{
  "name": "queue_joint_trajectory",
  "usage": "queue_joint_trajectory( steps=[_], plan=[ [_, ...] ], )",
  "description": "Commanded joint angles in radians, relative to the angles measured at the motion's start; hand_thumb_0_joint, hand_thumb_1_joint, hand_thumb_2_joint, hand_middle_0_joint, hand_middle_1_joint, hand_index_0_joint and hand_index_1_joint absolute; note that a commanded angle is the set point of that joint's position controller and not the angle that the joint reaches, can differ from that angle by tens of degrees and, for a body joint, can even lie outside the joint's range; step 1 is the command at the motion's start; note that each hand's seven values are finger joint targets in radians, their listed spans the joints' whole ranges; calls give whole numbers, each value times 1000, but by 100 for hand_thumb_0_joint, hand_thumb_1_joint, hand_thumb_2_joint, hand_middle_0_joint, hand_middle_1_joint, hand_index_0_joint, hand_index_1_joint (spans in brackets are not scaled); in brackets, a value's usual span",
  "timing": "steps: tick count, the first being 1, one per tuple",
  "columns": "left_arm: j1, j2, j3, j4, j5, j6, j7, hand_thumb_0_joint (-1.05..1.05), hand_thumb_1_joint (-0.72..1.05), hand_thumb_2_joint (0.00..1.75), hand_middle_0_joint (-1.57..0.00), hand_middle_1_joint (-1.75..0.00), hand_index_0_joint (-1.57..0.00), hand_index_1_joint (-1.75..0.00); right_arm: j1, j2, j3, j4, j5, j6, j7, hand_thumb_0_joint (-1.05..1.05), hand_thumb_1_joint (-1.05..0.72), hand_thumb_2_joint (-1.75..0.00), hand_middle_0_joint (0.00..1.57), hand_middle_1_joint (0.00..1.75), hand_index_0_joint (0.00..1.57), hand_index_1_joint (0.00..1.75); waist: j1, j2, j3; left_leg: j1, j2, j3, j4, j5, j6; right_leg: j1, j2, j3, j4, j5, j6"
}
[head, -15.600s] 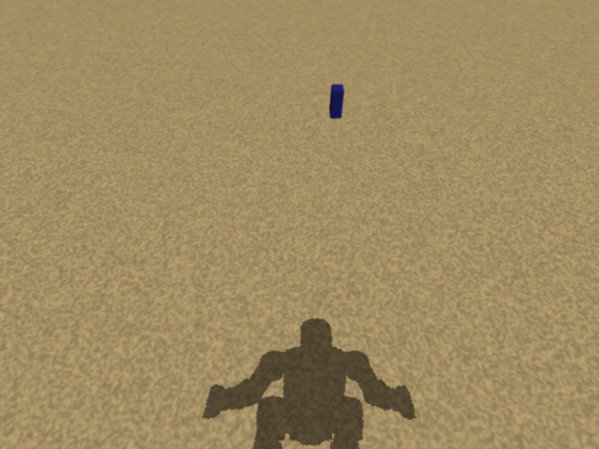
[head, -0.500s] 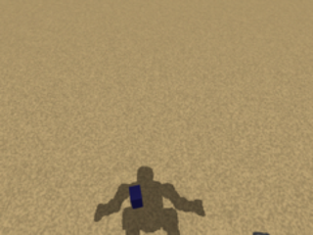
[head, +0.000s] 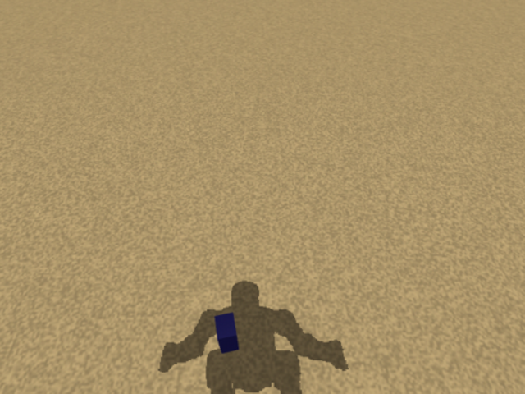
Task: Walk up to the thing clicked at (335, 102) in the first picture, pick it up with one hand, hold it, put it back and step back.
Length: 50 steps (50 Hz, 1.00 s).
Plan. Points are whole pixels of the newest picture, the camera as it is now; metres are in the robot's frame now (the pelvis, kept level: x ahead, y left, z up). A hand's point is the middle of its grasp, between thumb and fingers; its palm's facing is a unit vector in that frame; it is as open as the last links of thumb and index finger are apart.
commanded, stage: stand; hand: left
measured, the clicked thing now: (227, 333) +0.41 +0.12 -0.70
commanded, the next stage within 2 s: go down in 0.42 s
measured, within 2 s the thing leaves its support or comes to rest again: neither
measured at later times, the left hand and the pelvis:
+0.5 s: hand out of the picture +0.08 +0.25 -0.16, palm faces -0.03 -0.94 -0.33, open 7.4 cm; pelvis +0.01 +0.00 +0.00, yaw +0 degrees
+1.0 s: hand (119, 393) +0.15 +0.26 -0.18, palm faces +0.03 -0.94 -0.33, open 14.9 cm; pelvis +0.00 +0.00 -0.04, yaw +0 degrees
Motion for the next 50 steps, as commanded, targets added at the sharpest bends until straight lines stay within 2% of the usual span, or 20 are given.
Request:
queue_joint_trajectory(
  steps=[1, 14, 19, 24, 26, 27, 28, 29, 30, 31, 32, 33, 34, 36, 39, 42, 45, 48, 49, 50],
  plan=[
    [-34, 216, 36, -60, 1, -27, 20, 0, 90, 90, -20, -30, -20, -30, -44, -215, -36, -58, 1, -24, -11, 0, -90, -90, 20, 30, 20, 30, -3, -5, -88, 62, 126, -106, -33, 122, 22, -33, -125, 91, -56, 117, -25],
    [-29, 215, 33, -63, 0, -27, 20, 0, 90, 90, -20, -30, -20, -30, -44, -212, -33, -63, 2, -24, -14, 0, -90, -90, 20, 30, 20, 30, -1, -2, -85, 84, 130, -101, -22, 194, 18, -37, -122, 82, -46, 178, -25],
    [-23, 217, 33, -63, 2, -26, 22, 0, 90, 90, -20, -30, -20, -30, -52, -214, -35, -68, 2, -19, -13, 0, -90, -90, 20, 30, 20, 30, 2, -1, -70, 66, 123, -100, -30, 122, 18, -39, -120, 85, -64, 122, -22],
    [-24, 213, 31, -67, 1, -28, 22, 0, 90, 90, -20, -30, -20, -30, -51, -215, -33, -68, 3, -23, -13, 0, -90, -90, 20, 30, 20, 30, 2, 11, -81, 73, 130, -102, -22, 193, 19, -19, -123, 81, -50, 190, -24],
    [-25, 217, 32, -66, 0, -26, 22, 0, 82, 82, -12, -22, -12, -22, -43, -214, -32, -68, 2, -21, -14, 0, -95, -90, 21, 30, 20, 30, 1, 7, -64, 52, 125, -100, -32, 131, 19, -25, -123, 88, -68, 133, -25],
    [-376, 54, 39, -417, -44, -124, 36, 0, 74, 74, -4, -14, -4, -14, 11, -56, 7, -361, 66, -72, -30, 0, -89, -90, 20, 30, 20, 30, -123, 57, -12, -63, -10, 33, 36, -26, 16, -251, 6, 0, 11, 76, -19],
    [-476, 101, 61, -347, -41, -115, 40, 0, 66, 66, -1, -7, 0, -9, 57, -84, 1, -310, 68, -74, -39, 0, -87, -91, 20, 30, 20, 30, -82, 34, -45, -50, -11, 28, 47, -49, 15, -209, 5, -10, 22, 43, -21],
    [-286, 186, 127, -145, -22, -70, 45, 0, 58, 58, -1, -5, 0, -8, 89, -117, -10, -293, 65, -63, -44, 0, -87, -91, 20, 30, 20, 30, -68, -6, -15, -92, -15, 26, 66, -74, 18, -226, 15, -21, 31, 3, -27],
    [-211, 198, 147, -104, -14, -58, 32, 0, 50, 50, -1, -9, 0, -11, 96, -115, -25, -319, 66, -53, -42, 0, -87, -91, 20, 30, 20, 30, -31, 0, -21, -130, -7, 26, 94, -57, 16, -238, 17, -28, 63, -6, -31],
    [-274, 204, 139, -139, 7, -59, 20, 0, 42, 42, -2, -7, 0, -9, 108, -115, -38, -347, 55, -55, -45, 0, -87, -91, 20, 30, 20, 30, -44, -36, -93, -127, -6, 25, 135, -31, 22, -254, 16, -24, 95, 17, -28],
    [-295, 239, 173, -171, 16, -66, 12, 0, 34, 34, -4, -9, -2, -11, 130, -113, -50, -358, 51, -62, -53, 0, -87, -90, 20, 30, 20, 30, -28, -15, -170, -116, -6, 18, 163, 6, 19, -247, 15, -18, 130, 58, -27],
    [-266, 252, 192, -150, 38, -58, -1, 0, 26, 32, -3, -8, -1, -10, 130, -112, -61, -388, 41, -68, -52, 0, -85, -90, 20, 30, 20, 30, -31, -5, -222, -134, -11, 16, 207, 45, 20, -245, 11, -16, 173, 103, -25],
    [-172, 228, 202, -93, 56, -44, -13, 0, 23, 32, -4, -9, -2, -11, 162, -107, -68, -396, 32, -68, -47, 0, -84, -90, 20, 30, 20, 30, -14, -16, -260, -165, -16, 10, 247, 62, 19, -256, 13, -17, 211, 113, -26],
    [-79, 219, 237, -134, 75, -27, -21, 0, 15, 30, -4, -8, -2, -10, 167, -98, -80, -449, 28, -65, -39, 0, -81, -89, 20, 30, 20, 30, 32, 31, -329, -180, -28, 16, 279, 102, 15, -239, 13, -10, 255, 137, -32],
    [-87, 186, 225, -249, 68, 26, -19, 0, 1, 29, -5, -11, -3, -13, 148, -86, -75, -513, 35, -62, -41, 0, -78, -88, 20, 30, 20, 30, 25, 81, -320, -178, -21, 4, 279, 106, 7, -283, 20, -16, 263, 110, -34],
    [-77, 203, 238, -304, 66, 85, -13, 0, -17, 21, -7, -7, -4, -10, 107, -86, -71, -576, 40, -70, -43, 0, -75, -87, 20, 30, 20, 30, 10, 41, -234, -268, -9, -7, 297, 2, 5, -351, 28, -29, 281, 4, -36],
    [-43, 175, 226, -373, 56, 119, -24, 0, -23, 22, -5, -8, -2, -11, 118, -76, -68, -609, 43, -81, -47, 0, -72, -86, 20, 30, 20, 30, -4, 11, -223, -313, -5, -6, 332, -50, 12, -407, 31, -27, 316, -46, -33],
    [-48, 181, 244, -444, 48, 130, -31, 0, -27, 24, -6, -11, -3, -14, 152, -73, -72, -614, 37, -100, -54, 0, -73, -86, 20, 30, 20, 30, -18, 15, -251, -340, 4, -13, 383, -72, 12, -465, 34, -28, 375, -62, -30],
    [-109, 181, 231, -561, 43, 120, -34, 0, -26, 24, -6, -11, -3, -14, 139, -69, -72, -641, 38, -110, -56, 0, -72, -86, 20, 30, 20, 30, -20, 55, -285, -332, 4, -13, 405, -54, 10, -482, 31, -25, 397, -44, -30],
    [-59, 172, 242, -544, 41, 124, -33, 0, -28, 25, -6, -12, -3, -15, 155, -68, -75, -642, 35, -117, -60, 0, -72, -86, 20, 30, 20, 30, -29, 34, -313, -329, 3, -11, 433, -38, 14, -483, 29, -22, 416, -25, -26]
  ],
)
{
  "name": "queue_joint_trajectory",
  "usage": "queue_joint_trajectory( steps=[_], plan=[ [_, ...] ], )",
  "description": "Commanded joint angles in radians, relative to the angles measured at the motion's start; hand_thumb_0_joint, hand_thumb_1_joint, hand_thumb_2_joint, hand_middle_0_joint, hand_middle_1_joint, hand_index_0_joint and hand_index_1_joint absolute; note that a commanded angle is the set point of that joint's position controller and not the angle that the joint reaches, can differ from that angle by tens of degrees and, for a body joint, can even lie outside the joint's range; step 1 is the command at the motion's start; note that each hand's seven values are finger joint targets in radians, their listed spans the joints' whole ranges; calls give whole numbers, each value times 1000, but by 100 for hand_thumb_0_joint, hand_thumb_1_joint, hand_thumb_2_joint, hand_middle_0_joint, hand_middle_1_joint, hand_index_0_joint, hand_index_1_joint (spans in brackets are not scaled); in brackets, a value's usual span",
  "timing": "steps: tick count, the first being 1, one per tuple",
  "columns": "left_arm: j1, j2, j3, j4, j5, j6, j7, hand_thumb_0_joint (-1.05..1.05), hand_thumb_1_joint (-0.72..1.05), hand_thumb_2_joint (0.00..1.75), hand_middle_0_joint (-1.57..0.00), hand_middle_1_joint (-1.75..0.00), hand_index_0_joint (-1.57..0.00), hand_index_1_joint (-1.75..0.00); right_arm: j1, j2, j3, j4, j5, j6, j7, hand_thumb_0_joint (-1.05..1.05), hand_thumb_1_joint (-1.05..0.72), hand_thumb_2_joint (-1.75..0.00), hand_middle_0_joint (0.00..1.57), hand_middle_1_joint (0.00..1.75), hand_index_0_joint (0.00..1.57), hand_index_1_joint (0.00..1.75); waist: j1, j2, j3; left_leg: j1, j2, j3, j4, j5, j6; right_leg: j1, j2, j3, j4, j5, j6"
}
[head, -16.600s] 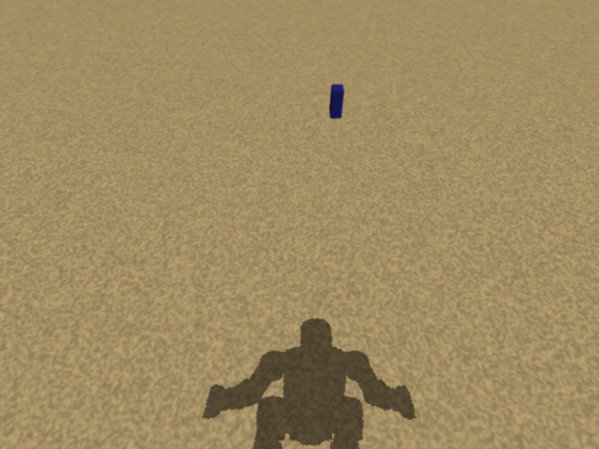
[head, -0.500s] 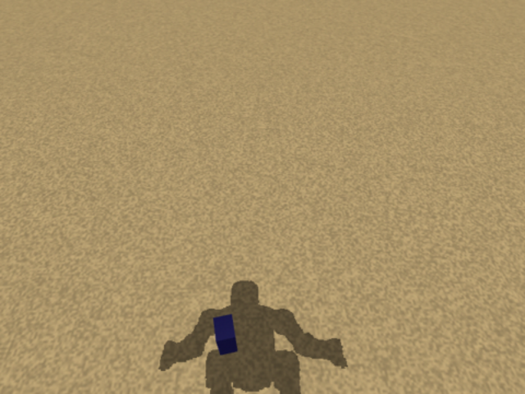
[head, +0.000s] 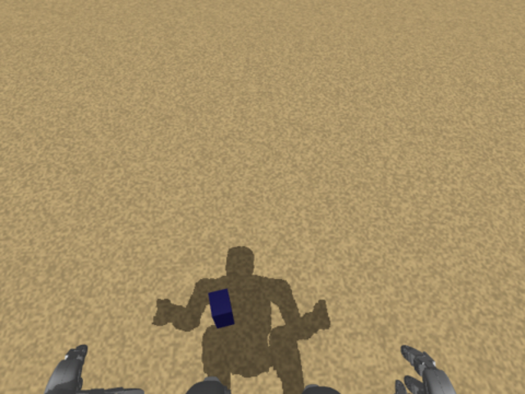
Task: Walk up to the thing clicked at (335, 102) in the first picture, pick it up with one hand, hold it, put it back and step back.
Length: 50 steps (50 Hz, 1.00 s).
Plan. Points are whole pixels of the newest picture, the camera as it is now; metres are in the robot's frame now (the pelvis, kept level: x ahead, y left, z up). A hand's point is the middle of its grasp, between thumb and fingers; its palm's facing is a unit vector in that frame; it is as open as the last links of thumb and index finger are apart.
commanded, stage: go down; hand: left
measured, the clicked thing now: (222, 309) +0.41 +0.12 -0.66
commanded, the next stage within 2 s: none
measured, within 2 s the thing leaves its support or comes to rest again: neither
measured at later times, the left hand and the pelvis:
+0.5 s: hand (106, 389) +0.15 +0.26 -0.15, palm faces +0.05 -0.95 -0.31, open 15.7 cm; pelvis +0.01 +0.00 -0.04, yaw +1 degrees
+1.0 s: hand (112, 366) +0.19 +0.28 -0.21, palm faces +0.07 -0.97 -0.24, open 16.2 cm; pelvis -0.03 +0.00 -0.11, yaw +0 degrees
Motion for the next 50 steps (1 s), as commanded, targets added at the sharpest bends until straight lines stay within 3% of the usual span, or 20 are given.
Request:
queue_joint_trajectory(
  steps=[1, 6, 10, 11, 16, 20, 22, 28, 35, 36, 39, 43, 48, 49, 50],
  plan=[
    [-19, 194, 57, -248, -8, -25, 7, 0, -28, 26, -6, -14, -3, -17, -13, -160, -63, -151, -2, -76, -20, 0, -72, -86, 20, 30, 20, 30, -2, 17, -216, 116, -9, -7, -10, 193, 14, -39, 17, -23, -14, 206, -19],
    [93, 219, 83, -383, -8, 2, 0, 0, -25, 30, -6, -14, -2, -18, -10, -153, -63, -180, -4, -97, -35, 0, -72, -86, 20, 30, 20, 30, 6, 52, -290, 108, -7, -12, 67, 252, 21, -68, 12, -17, 39, 255, -13],
    [172, 208, 81, -446, -16, 52, -8, 0, -23, 31, -5, -13, -1, -18, -15, -157, -59, -196, -6, -102, -42, 0, -71, -86, 20, 30, 20, 30, 3, 70, -278, 93, -2, -21, 97, 302, 21, -105, 16, -24, 69, 279, -11],
    [167, 202, 75, -463, -17, 61, -12, 0, -23, 30, -6, -14, -2, -18, -18, -157, -58, -201, -8, -103, -42, 0, -71, -86, 20, 30, 20, 30, -10, 76, -273, 90, 1, -27, 102, 293, 19, -118, 17, -29, 78, 264, -13],
    [209, 197, 87, -513, -27, 100, -11, 0, -23, 30, -6, -14, -2, -18, -27, -148, -50, -235, -11, -117, -48, 0, -72, -86, 20, 30, 20, 30, -5, 63, -242, 25, 2, -35, 141, 283, 24, -155, 18, -39, 109, 259, -11],
    [247, 190, 85, -558, -34, 114, -25, 0, -27, 28, -7, -14, -3, -18, -18, -145, -51, -247, -14, -125, -48, 0, -73, -87, 20, 30, 20, 30, -10, 64, -277, 13, 4, -39, 179, 310, 27, -178, 18, -38, 142, 280, -9],
    [243, 207, 107, -588, -37, 110, -22, 0, -25, 26, -7, -12, -3, -16, -27, -142, -52, -265, -15, -127, -50, 0, -73, -87, 20, 30, 20, 30, -4, 61, -286, -19, 0, -36, 199, 285, 28, -185, 17, -35, 148, 274, -8],
    [297, 201, 116, -646, -45, 105, -25, 0, -28, 25, -8, -13, -5, -17, -19, -134, -53, -290, -15, -132, -45, 0, -74, -87, 20, 30, 20, 30, -3, 67, -308, -63, -1, -38, 230, 243, 31, -215, 19, -35, 180, 242, -11],
    [337, 191, 127, -655, -53, 91, -15, 0, -32, 24, -9, -13, -6, -16, -11, -129, -52, -282, -17, -142, -47, 0, -74, -87, 20, 30, 20, 30, -6, 97, -273, -122, 2, -49, 218, 89, 19, -286, 26, -44, 207, 84, -24],
    [305, 194, 126, -701, -57, 81, -15, 0, -30, 24, -9, -12, -5, -15, -28, -130, -52, -307, -17, -145, -48, 0, -73, -87, 20, 30, 20, 30, -8, 99, -275, -133, 1, -50, 218, 69, 18, -291, 27, -45, 206, 72, -25],
    [205, 198, 123, -657, -62, 52, -10, 0, -30, 25, -9, -14, -6, -17, -34, -133, -46, -300, -15, -157, -56, 0, -73, -87, 20, 30, 20, 30, -37, 51, -239, -199, -1, -43, 258, 14, 25, -336, 24, -39, 221, 40, -22],
    [-2, 241, 170, -508, -83, -63, -41, 0, -36, 22, -12, -14, -9, -18, -36, -147, -48, -244, -22, -184, -54, 0, -72, -86, 20, 30, 20, 30, -49, 54, -220, -333, 2, -42, 367, -69, 28, -491, 20, -30, 341, -33, -25],
    [-142, 299, 198, -493, -134, -245, -166, 0, -45, 15, -18, -12, -14, -17, -35, -173, -62, -231, -26, -214, -43, 0, -73, -87, 20, 30, 20, 30, -29, 134, -434, -351, 4, -64, 476, -81, 21, -632, 18, -23, 498, -56, -35],
    [-154, 289, 197, -421, -145, -266, -186, 0, -50, 15, -19, -15, -14, -19, -36, -179, -58, -217, -21, -212, -39, 0, -74, -87, 20, 30, 20, 30, -35, 117, -437, -371, 7, -75, 490, -84, 20, -676, 19, -29, 524, -65, -36],
    [-184, 314, 215, -425, -152, -292, -203, 0, -49, 15, -19, -14, -14, -18, -35, -184, -57, -206, -23, -209, -35, 0, -74, -87, 20, 30, 20, 30, -12, 144, -469, -375, 9, -77, 514, -67, 18, -701, 17, -24, 549, -59, -37]
  ],
)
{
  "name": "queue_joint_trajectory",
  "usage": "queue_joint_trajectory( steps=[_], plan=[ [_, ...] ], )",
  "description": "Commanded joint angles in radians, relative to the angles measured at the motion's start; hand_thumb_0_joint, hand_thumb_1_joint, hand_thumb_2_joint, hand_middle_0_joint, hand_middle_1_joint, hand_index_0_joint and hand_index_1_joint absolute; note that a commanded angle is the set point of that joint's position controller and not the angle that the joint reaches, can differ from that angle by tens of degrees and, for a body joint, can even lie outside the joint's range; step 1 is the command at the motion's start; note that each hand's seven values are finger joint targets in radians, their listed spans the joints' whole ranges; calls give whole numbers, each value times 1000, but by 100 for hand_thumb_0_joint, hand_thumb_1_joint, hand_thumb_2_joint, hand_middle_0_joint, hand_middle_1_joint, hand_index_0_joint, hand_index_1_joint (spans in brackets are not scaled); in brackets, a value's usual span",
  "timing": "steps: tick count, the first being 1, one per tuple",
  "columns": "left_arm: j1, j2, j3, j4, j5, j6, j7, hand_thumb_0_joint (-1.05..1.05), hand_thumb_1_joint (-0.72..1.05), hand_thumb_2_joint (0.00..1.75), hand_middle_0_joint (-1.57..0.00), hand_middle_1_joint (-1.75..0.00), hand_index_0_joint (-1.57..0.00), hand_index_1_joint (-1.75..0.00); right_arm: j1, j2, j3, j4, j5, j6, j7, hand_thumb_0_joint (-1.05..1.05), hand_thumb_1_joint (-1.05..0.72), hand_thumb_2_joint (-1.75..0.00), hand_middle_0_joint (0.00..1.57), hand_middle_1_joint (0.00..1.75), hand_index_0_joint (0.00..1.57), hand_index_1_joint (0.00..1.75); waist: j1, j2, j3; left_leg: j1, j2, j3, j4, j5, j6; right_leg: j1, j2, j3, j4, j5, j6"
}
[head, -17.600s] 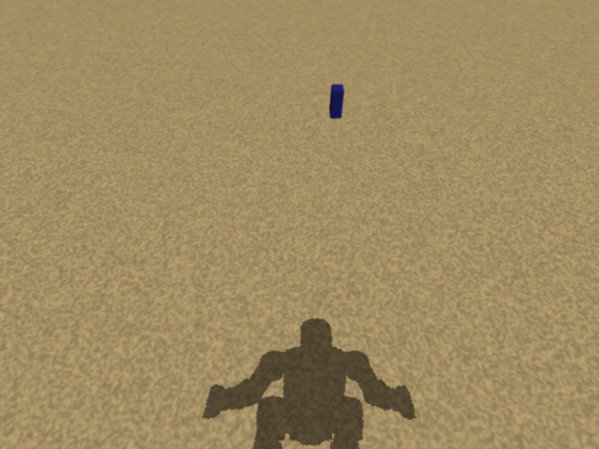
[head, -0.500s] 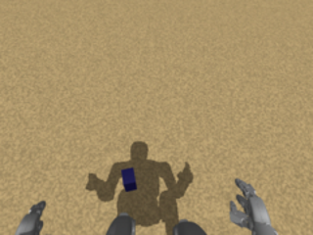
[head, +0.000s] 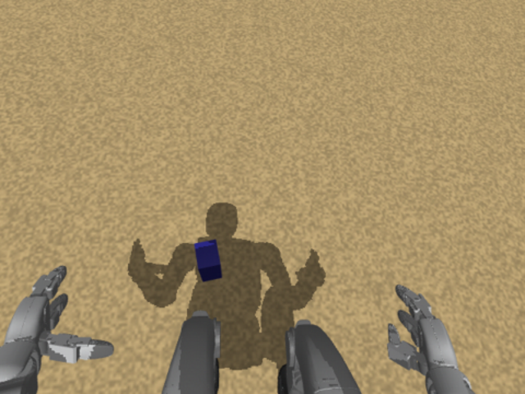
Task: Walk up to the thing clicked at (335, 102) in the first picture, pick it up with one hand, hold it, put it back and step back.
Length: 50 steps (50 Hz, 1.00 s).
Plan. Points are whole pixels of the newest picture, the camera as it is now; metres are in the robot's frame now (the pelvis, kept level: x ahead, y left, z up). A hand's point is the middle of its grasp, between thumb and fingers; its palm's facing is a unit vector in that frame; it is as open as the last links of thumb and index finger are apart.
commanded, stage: go down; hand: left
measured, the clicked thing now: (209, 261) +0.44 +0.12 -0.54
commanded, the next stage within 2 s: approach in 1.52 s
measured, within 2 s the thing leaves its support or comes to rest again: neither
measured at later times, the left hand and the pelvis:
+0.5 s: hand (103, 256) +0.35 +0.29 -0.17, palm faces +0.00 -0.99 -0.14, open 17.1 cm; pelvis -0.04 -0.01 -0.13, yaw -4 degrees
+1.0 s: hand (106, 241) +0.39 +0.31 -0.21, palm faces -0.06 -1.00 -0.06, open 17.6 cm; pelvis -0.05 +0.00 -0.20, yaw -6 degrees
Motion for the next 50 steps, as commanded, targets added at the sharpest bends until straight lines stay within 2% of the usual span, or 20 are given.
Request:
queue_joint_trajectory(
  steps=[1, 4, 6, 8, 9, 12, 15, 18, 20, 22, 23, 25, 30, 31, 33, 34, 35, 38, 44, 50],
  plan=[
    [-233, 232, 92, -77, -41, -188, -75, 0, -49, 14, -18, -13, -14, -17, 20, -176, -69, -64, 7, -43, 2, 0, -74, -87, 20, 30, 20, 30, -2, 156, -371, 269, 5, -33, -99, 128, 15, -126, 11, 9, -40, 147, -40],
    [-268, 277, 150, 11, -49, -244, -89, 0, -43, 12, -17, -9, -12, -13, 17, -190, -66, -49, 8, -20, 15, 0, -76, -87, 20, 30, 20, 30, 43, 175, -402, 208, 8, -51, -50, 118, 8, -206, 13, 0, 37, 126, -45],
    [-302, 293, 155, -3, -52, -264, -104, 0, -42, 12, -16, -9, -12, -12, 22, -191, -67, -45, 9, -1, 23, 0, -77, -88, 20, 30, 20, 30, 56, 175, -479, 221, 4, -40, -9, 185, 12, -196, 17, 3, 45, 166, -48],
    [-243, 269, 153, 100, -54, -262, -122, 0, -40, 10, -14, -4, -10, -7, 12, -193, -64, -39, 6, 12, 31, 0, -79, -88, 20, 30, 20, 30, 56, 132, -463, 176, 2, -35, 20, 216, 18, -199, 21, 1, 62, 194, -48],
    [-311, 337, 196, 66, -57, -277, -126, 0, -44, 9, -14, -5, -10, -8, 17, -206, -69, -31, 9, 18, 36, 0, -80, -88, 20, 30, 20, 30, 63, 136, -508, 184, 4, -39, 33, 232, 20, -204, 23, -2, 82, 205, -49],
    [-426, 376, 227, 65, -76, -323, -159, 0, -49, 8, -15, -5, -10, -8, 26, -205, -68, -10, 7, 33, 47, 0, -80, -88, 20, 30, 20, 30, 42, 103, -569, 114, 2, -25, 134, 296, 39, -212, 26, 7, 126, 269, -41],
    [-563, 431, 256, 56, -94, -385, -192, 0, -51, 6, -14, -4, -10, -7, 22, -196, -57, 15, 0, 35, 50, 0, -82, -89, 20, 30, 20, 30, 23, 86, -595, 44, 5, -7, 209, 274, 53, -215, 29, 29, 146, 274, -31],
    [-684, 444, 242, 127, -91, -432, -236, 0, -53, 5, -14, -4, -10, -7, 28, -205, -55, 41, -7, 33, 51, 0, -83, -89, 20, 30, 20, 30, -16, 110, -560, -13, 10, -17, 235, 181, 48, -306, 32, 23, 187, 194, -37],
    [-726, 458, 247, 198, -94, -449, -268, 0, -51, 7, -13, -4, -9, -7, 24, -206, -48, 51, -10, 32, 49, 0, -83, -89, 20, 30, 20, 30, -12, 142, -547, -23, 14, -20, 233, 99, 39, -357, 34, 22, 194, 117, -44],
    [-757, 511, 267, 224, -92, -457, -295, 0, -52, 7, -12, -4, -9, -7, 28, -219, -48, 55, -11, 34, 48, 0, -84, -89, 20, 30, 20, 30, -1, 164, -551, -54, 15, -24, 233, 36, 32, -386, 35, 21, 203, 59, -48],
    [-734, 503, 267, 279, -96, -453, -310, 0, -52, 7, -11, -4, -8, -6, 31, -226, -41, 54, -10, 37, 48, 0, -84, -89, 20, 30, 20, 30, -2, 168, -536, -52, 18, -34, 225, 12, 28, -418, 36, 7, 222, 44, -51],
    [-732, 498, 264, 323, -100, -447, -337, 0, -49, 6, -10, -2, -7, -4, 31, -234, -35, 58, -10, 40, 49, 0, -85, -89, 20, 30, 20, 30, 1, 175, -548, -65, 17, -40, 238, 13, 27, -452, 39, -9, 252, 46, -55],
    [-792, 616, 347, 347, -125, -454, -377, 0, -50, 5, -5, 0, -3, -2, 36, -237, -13, 59, -6, 49, 50, 0, -88, -90, 20, 30, 20, 30, 10, 132, -565, -182, 15, -20, 318, 49, 36, -419, 42, -2, 284, 66, -48],
    [-762, 603, 345, 393, -128, -452, -386, 0, -48, 5, -5, 0, -3, 0, 34, -241, -11, 59, -8, 49, 50, 0, -88, -90, 20, 30, 20, 30, 9, 121, -548, -194, 15, -18, 330, 57, 38, -429, 43, -4, 294, 74, -48],
    [-821, 653, 371, 343, -133, -465, -399, 0, -47, 5, -5, 0, -3, 0, 41, -250, -10, 66, -9, 51, 50, 0, -89, -90, 20, 30, 20, 30, 9, 144, -593, -179, 18, -17, 360, 98, 40, -435, 44, -6, 321, 110, -48],
    [-920, 695, 381, 228, -132, -481, -406, 0, -48, 4, -4, 0, -3, 0, 40, -248, -8, 69, -10, 51, 49, 0, -89, -90, 20, 30, 20, 30, 17, 218, -645, -133, 19, -21, 358, 106, 33, -455, 44, -14, 345, 115, -54],
    [-827, 669, 382, 374, -127, -469, -413, 0, -49, 4, -5, 0, -3, -1, 36, -250, -5, 74, -13, 50, 49, 0, -90, -90, 20, 30, 20, 30, 11, 179, -590, -154, 20, -23, 367, 105, 35, -477, 46, -16, 349, 109, -52],
    [-884, 664, 374, 354, -132, -485, -436, 0, -51, 4, -4, 0, -3, 0, 33, -261, -5, 87, -17, 48, 47, 0, -90, -90, 20, 30, 20, 30, -11, 205, -542, -181, 28, -42, 374, 56, 28, -551, 45, -32, 396, 79, -58],
    [-964, 692, 369, 381, -150, -483, -488, 0, -55, 3, -5, 0, -4, -1, 49, -273, 6, 103, -28, 44, 45, 0, -90, -90, 20, 30, 20, 30, -34, 224, -604, -180, 26, -30, 444, 99, 32, -554, 47, -35, 422, 114, -53],
    [-980, 792, 419, 402, -152, -470, -507, 0, -61, 3, -5, -1, -4, -2, 55, -288, 29, 106, -32, 48, 42, 0, -90, -90, 20, 30, 20, 30, -23, 213, -591, -248, 26, -32, 477, 67, 33, -554, 52, -48, 454, 85, -53]
  ],
)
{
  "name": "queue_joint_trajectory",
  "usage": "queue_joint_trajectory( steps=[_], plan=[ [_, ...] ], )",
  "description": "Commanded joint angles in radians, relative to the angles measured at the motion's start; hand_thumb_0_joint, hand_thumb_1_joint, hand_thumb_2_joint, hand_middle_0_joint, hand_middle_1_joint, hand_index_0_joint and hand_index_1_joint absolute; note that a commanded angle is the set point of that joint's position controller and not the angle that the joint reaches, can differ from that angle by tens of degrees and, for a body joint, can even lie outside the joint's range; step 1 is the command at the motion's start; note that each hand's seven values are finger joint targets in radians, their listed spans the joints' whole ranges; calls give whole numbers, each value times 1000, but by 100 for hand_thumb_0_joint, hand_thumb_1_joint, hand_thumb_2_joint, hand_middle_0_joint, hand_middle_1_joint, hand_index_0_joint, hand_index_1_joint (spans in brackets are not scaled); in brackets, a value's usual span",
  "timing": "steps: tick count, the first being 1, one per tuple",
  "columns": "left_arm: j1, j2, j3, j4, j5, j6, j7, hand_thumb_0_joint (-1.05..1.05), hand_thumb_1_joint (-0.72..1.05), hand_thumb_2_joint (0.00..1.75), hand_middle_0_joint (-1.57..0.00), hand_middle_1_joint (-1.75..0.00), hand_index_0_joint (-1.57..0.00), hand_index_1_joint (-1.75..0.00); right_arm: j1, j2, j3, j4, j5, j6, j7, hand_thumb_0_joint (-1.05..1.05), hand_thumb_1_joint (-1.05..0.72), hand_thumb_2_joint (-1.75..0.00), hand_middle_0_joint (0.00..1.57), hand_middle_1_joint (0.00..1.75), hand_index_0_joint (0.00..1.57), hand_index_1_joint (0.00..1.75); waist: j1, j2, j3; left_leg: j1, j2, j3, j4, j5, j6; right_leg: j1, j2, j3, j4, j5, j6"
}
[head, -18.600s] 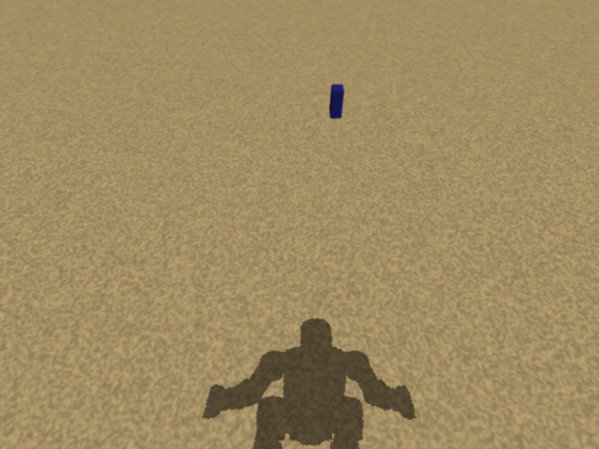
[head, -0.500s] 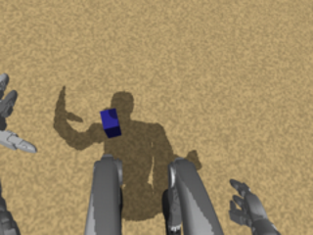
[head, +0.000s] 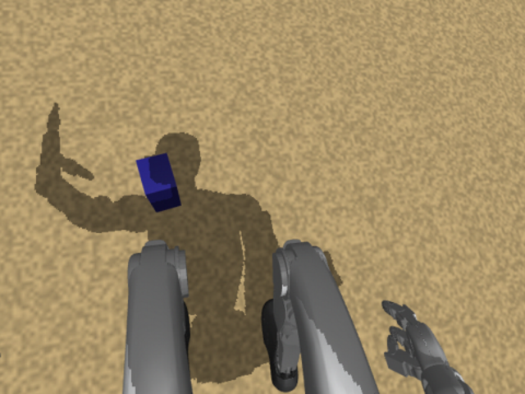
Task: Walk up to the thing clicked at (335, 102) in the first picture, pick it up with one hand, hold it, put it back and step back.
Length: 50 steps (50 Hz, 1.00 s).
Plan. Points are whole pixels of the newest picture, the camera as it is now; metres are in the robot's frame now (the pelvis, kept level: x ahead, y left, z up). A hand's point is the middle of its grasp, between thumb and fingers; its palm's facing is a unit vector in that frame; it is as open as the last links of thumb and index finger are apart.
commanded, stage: go down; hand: left
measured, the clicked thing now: (161, 185) +0.48 +0.18 -0.34
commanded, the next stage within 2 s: approach in 0.52 s
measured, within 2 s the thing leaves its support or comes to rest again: neither
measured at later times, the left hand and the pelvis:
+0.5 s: hand out of the picture +0.44 +0.38 -0.02, palm faces +0.01 -1.00 -0.04, open 17.8 cm; pelvis -0.01 +0.00 -0.04, yaw -2 degrees
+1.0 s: hand (32, 154) +0.46 +0.35 -0.14, palm faces -0.06 -1.00 +0.05, open 17.4 cm; pelvis -0.01 +0.01 -0.08, yaw -6 degrees
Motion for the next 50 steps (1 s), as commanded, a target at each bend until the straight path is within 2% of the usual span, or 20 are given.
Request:
queue_joint_trajectory(
  steps=[1, 2, 5, 6, 10, 12, 14, 18, 20, 25, 26, 30, 31, 32, 34, 37, 43, 45, 48, 50],
  plan=[
    [-232, 422, 85, -160, -35, -53, -7, 0, -60, 2, -5, -1, -4, -2, 146, -227, -61, -46, 2, -24, -15, 0, -90, -90, 20, 30, 20, 30, 25, 235, -619, 518, -6, 37, -203, 163, 44, 226, 6, -5, -230, 196, -42],
    [-228, 433, 94, -158, -36, -51, -12, 0, -59, 3, -5, -1, -4, -2, 148, -230, -59, -46, 3, -23, -15, 0, -90, -90, 20, 30, 20, 30, 33, 242, -622, 519, -6, 37, -202, 164, 43, 220, 8, -7, -224, 195, -44],
    [-250, 452, 94, -160, -36, -47, -24, 0, -59, 2, -5, -2, -5, -2, 146, -238, -49, -49, -1, -21, -16, 0, -90, -90, 20, 30, 20, 30, 18, 254, -625, 524, -4, 31, -182, 191, 44, 209, 10, -16, -205, 218, -43],
    [-269, 446, 82, -157, -34, -47, -28, 0, -58, 2, -5, -1, -5, -1, 140, -237, -47, -51, -1, -21, -16, 0, -90, -90, 20, 30, 20, 30, 7, 257, -600, 497, -3, 28, -183, 161, 43, 194, 10, -18, -202, 197, -44],
    [-306, 487, 92, -164, -33, -46, -36, 0, -61, 2, -5, -2, -5, -2, 133, -251, -41, -61, -3, -22, -18, 0, -90, -90, 20, 30, 20, 30, 3, 286, -567, 484, 0, 17, -184, 86, 39, 141, 15, -32, -183, 141, -48],
    [-332, 475, 73, -166, -36, -46, -45, 0, -61, 1, -5, -2, -5, -1, 143, -257, -36, -57, -5, -24, -19, 0, -90, -90, 20, 30, 20, 30, -16, 305, -562, 479, 1, 16, -176, 84, 37, 138, 14, -37, -173, 148, -48],
    [-349, 515, 87, -182, -37, -45, -51, 0, -61, 0, -5, -2, -6, -1, 140, -262, -27, -59, -5, -24, -20, 0, -90, -90, 20, 30, 20, 30, -7, 336, -567, 494, 3, 6, -182, 82, 33, 117, 14, -43, -155, 146, -50],
    [-351, 532, 93, -145, -44, -38, -62, 0, -61, 1, -5, -2, -6, -1, 147, -268, -17, -62, -4, -23, -24, 0, -90, -90, 20, 30, 20, 30, -25, 317, -559, 471, 0, 3, -161, 69, 36, 114, 16, -48, -155, 135, -47],
    [-338, 555, 108, -153, -48, -36, -69, 0, -61, 0, -6, -1, -6, -1, 144, -274, -10, -66, -4, -25, -26, 0, -90, -90, 20, 30, 20, 30, -11, 333, -569, 478, 1, 1, -157, 85, 36, 111, 16, -52, -139, 149, -48],
    [-339, 595, 125, -130, -47, -29, -82, 0, -61, 0, -5, -2, -6, -1, 156, -277, 6, -65, -6, -20, -25, 0, -91, -90, 20, 30, 20, 30, -29, 326, -564, 454, 0, -1, -126, 129, 40, 123, 20, -58, -125, 179, -45],
    [-324, 611, 140, -117, -48, -28, -82, 0, -61, 0, -6, -1, -6, 0, 154, -282, 8, -69, -9, -18, -26, 0, -91, -90, 20, 30, 20, 30, -20, 324, -563, 443, 0, 1, -120, 137, 41, 140, 21, -57, -125, 186, -44],
    [-335, 617, 135, -124, -52, -28, -100, 0, -59, 0, -5, -1, -6, 0, 141, -291, 11, -75, -9, -19, -29, 0, -91, -90, 20, 30, 20, 30, -32, 349, -538, 447, 5, -5, -120, 98, 39, 99, 25, -64, -116, 160, -46],
    [-355, 633, 141, -132, -54, -29, -100, 0, -60, 2, -10, -6, -7, -8, 149, -292, 15, -76, -10, -20, -28, 0, -92, -90, 20, 30, 20, 30, -40, 340, -541, 431, 3, -3, -114, 104, 40, 120, 25, -64, -116, 166, -44],
    [-343, 647, 151, -122, -55, -29, -103, 0, -58, 0, -9, -1, -7, -3, 147, -293, 18, -75, -11, -19, -29, 0, -90, -89, 20, 30, 20, 30, -32, 327, -543, 421, 4, 0, -104, 107, 42, 124, 27, -61, -117, 170, -42],
    [-343, 636, 143, -78, -60, -32, -110, 0, -50, 0, -9, 0, -7, -1, 140, -295, 25, -80, -13, -22, -27, 0, -89, -89, 20, 30, 20, 30, -54, 307, -498, 377, 5, -5, -91, 86, 43, 108, 30, -67, -111, 154, -41],
    [-345, 581, 112, -24, -81, -61, -127, 0, -50, 0, -8, 0, -6, -1, 133, -299, 42, -81, -19, -28, -26, 0, -89, -89, 20, 30, 20, 30, -99, 249, -439, 311, 6, -15, -51, 59, 49, 106, 37, -80, -104, 150, -34],
    [-323, 534, 52, 93, -98, -136, -149, 0, -48, 0, -7, 0, -7, 0, 105, -322, 79, -97, -41, -37, -15, 0, -89, -89, 20, 30, 20, 30, -129, 240, -397, 295, 12, -29, 16, 75, 41, 90, 48, -107, -56, 173, -32],
    [-338, 549, 38, 114, -95, -161, -145, 0, -51, 0, -7, -1, -7, 0, 90, -334, 95, -98, -48, -31, -10, 0, -89, -89, 20, 30, 20, 30, -134, 259, -394, 303, 16, -42, 31, 81, 36, 78, 51, -119, -34, 178, -33],
    [-352, 600, 62, 88, -101, -211, -129, 0, -55, 0, -7, 0, -7, 0, 62, -345, 122, -108, -66, -21, -1, 0, -89, -89, 20, 30, 20, 30, -125, 299, -412, 336, 24, -53, 54, 113, 27, 85, 57, -129, -7, 196, -34],
    [-357, 654, 100, 44, -101, -252, -116, 0, -57, 0, -8, 0, -8, 0, 43, -362, 140, -110, -85, -13, 2, 0, -89, -89, 20, 30, 20, 30, -118, 376, -433, 408, 33, -70, 64, 161, 16, 77, 59, -141, 24, 218, -36]
  ],
)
